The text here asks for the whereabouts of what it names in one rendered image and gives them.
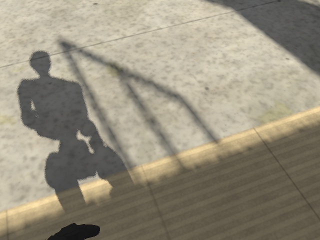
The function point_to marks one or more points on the left robot hand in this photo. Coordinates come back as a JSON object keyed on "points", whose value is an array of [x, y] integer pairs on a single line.
{"points": [[76, 232]]}

